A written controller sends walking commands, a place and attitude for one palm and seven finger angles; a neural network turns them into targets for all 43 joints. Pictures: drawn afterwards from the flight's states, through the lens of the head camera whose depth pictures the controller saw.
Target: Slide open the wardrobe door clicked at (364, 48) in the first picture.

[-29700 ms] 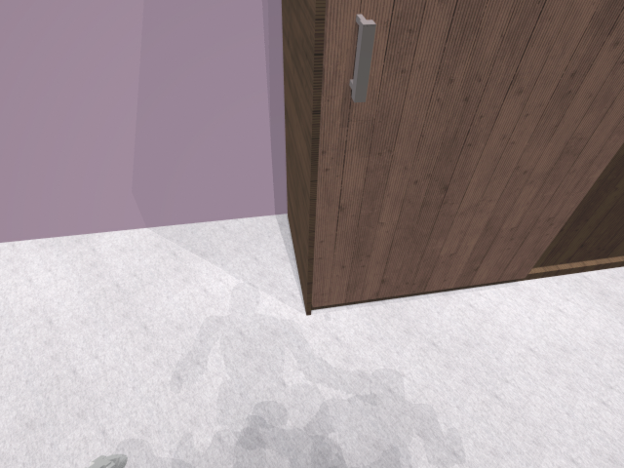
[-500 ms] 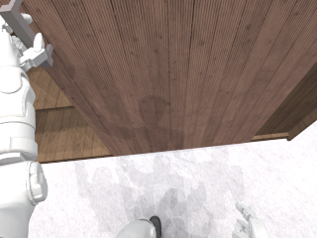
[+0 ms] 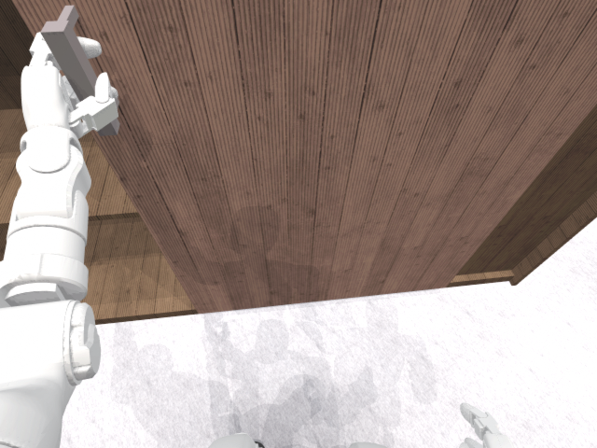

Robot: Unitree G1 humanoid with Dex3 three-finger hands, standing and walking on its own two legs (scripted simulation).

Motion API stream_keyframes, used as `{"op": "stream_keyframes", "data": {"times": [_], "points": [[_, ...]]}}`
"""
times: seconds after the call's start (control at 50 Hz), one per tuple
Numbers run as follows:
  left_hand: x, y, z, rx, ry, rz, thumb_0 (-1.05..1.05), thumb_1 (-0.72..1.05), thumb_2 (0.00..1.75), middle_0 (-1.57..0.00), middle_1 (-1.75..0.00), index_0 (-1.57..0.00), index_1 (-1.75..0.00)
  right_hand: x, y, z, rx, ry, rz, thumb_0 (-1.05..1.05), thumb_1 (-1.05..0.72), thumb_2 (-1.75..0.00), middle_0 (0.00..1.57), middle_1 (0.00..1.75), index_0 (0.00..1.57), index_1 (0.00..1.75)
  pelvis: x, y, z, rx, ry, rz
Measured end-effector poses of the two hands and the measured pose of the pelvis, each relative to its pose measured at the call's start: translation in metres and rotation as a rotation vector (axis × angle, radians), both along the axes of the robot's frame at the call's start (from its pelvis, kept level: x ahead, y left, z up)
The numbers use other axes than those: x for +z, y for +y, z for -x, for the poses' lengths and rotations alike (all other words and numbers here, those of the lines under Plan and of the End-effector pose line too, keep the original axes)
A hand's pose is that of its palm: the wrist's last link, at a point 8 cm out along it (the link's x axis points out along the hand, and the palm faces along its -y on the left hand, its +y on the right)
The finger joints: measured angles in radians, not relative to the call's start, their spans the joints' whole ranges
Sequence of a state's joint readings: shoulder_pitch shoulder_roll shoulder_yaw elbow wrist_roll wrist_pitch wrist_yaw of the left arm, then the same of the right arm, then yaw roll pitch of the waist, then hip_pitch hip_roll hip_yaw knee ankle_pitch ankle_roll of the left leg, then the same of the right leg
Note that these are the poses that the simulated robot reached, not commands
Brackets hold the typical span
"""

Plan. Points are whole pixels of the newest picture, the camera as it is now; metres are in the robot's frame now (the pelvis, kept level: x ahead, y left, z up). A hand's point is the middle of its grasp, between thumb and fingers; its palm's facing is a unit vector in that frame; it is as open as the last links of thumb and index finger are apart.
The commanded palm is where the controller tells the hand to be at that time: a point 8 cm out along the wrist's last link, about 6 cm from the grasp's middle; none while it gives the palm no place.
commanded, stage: stop walking and hold the door there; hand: left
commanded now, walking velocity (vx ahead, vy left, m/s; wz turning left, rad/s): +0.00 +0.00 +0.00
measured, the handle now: (90, 74) +0.52 +0.29 +0.19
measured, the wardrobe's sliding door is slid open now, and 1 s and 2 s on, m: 0.57 0.57 0.57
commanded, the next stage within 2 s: loosen the grip on the handle in 0.16 s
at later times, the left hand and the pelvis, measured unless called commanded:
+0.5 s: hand (94, 94) +0.47 +0.26 +0.20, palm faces +0.36 -0.92 -0.19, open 8.8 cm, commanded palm +0.42 +0.30 +0.18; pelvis -0.01 +0.00 +0.00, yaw +0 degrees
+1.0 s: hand (95, 96) +0.48 +0.27 +0.19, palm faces +0.34 -0.93 -0.16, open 14.2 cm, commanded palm +0.44 +0.32 +0.19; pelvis +0.02 +0.01 +0.00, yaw +0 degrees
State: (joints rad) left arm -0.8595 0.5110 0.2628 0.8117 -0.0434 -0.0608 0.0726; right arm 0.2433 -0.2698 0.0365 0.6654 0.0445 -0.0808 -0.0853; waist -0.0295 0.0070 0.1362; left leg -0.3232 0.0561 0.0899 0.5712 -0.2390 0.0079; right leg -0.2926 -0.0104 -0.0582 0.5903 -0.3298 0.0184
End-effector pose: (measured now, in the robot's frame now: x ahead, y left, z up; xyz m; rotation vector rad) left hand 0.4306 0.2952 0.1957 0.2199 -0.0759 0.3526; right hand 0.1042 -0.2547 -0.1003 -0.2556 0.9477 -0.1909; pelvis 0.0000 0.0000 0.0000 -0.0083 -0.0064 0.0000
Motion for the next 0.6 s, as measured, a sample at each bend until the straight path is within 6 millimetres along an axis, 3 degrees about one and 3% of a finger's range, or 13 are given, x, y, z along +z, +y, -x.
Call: {"op": "stream_keyframes", "data": {"times": [0.18, 0.3, 0.38, 0.46, 0.6], "points": [[0.0, 0.0, 0.0, 0.011, -0.003, 0.008, -0.05, 0.71, 0.8, -0.42, -1.38, -0.23, -1.36, -0.014, -0.007, 0.012, -0.034, 0.081, 0.01, 0.01, -0.91, -0.9, 0.2, 0.3, 0.21, 0.3, -0.001, -0.001, -0.008, 0.032, 0.004, 0.011], [0.002, 0.006, -0.005, -0.025, 0.017, 0.027, -0.04, 0.66, 0.79, -0.44, -1.39, -0.27, -1.37, 0.002, -0.011, 0.005, -0.031, 0.041, 0.039, 0.01, -0.91, -0.9, 0.2, 0.3, 0.2, 0.3, 0.002, 0.002, -0.011, 0.006, 0.016, -0.004], [0.008, 0.01, -0.008, -0.023, 0.047, 0.139, -0.03, 0.57, 0.76, -0.45, -1.39, -0.34, -1.38, 0.022, -0.016, 0.007, -0.026, -0.051, 0.048, 0.01, -0.91, -0.9, 0.2, 0.3, 0.21, 0.3, 0.004, -0.002, -0.009, 0.006, 0.064, -0.006], [0.014, 0.009, 0.001, 0.001, 0.015, 0.038, -0.01, 0.39, 0.67, -0.44, -1.38, -0.36, -1.38, 0.025, -0.025, 0.021, -0.039, -0.076, 0.056, 0.01, -0.91, -0.9, 0.2, 0.3, 0.2, 0.3, 0.002, -0.001, 0.001, -0.002, 0.067, 0.002], [0.008, 0.008, -0.001, -0.01, -0.005, 0.024, 0.0, -0.14, 0.4, -0.42, -1.35, -0.31, -1.34, 0.014, -0.027, 0.065, -0.09, 0.035, 0.061, 0.01, -0.91, -0.9, 0.2, 0.29, 0.2, 0.3, 0.0, 0.001, 0.013, -0.003, 0.089, -0.004]]}}
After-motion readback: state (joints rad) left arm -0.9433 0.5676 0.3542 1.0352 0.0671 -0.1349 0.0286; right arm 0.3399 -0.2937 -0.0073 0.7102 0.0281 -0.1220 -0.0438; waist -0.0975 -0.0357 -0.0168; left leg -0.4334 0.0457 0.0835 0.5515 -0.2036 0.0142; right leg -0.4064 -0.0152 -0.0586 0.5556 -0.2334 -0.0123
